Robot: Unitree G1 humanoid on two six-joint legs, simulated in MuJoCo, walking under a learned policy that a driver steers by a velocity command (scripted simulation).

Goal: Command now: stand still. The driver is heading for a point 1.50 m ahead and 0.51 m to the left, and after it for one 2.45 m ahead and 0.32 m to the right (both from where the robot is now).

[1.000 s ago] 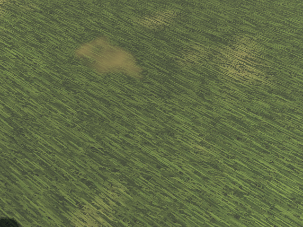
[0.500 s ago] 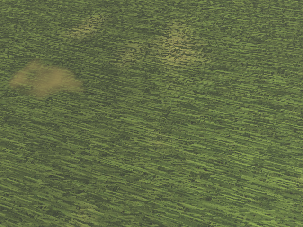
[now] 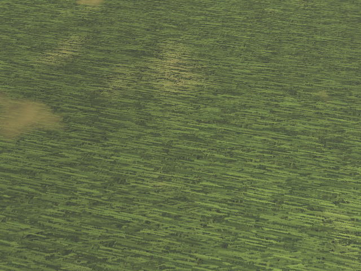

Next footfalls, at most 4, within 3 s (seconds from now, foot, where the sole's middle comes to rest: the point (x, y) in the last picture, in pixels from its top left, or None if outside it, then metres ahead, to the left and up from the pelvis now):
0.70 right None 0.08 -0.11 -0.77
1.14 left None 0.02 0.19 -0.77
1.64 right None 0.41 0.22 -0.77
2.10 left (57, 241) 0.60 0.49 -0.77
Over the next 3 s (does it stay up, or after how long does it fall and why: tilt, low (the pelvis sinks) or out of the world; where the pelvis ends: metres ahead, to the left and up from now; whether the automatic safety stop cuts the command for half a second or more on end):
stays up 0.90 0.32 0.00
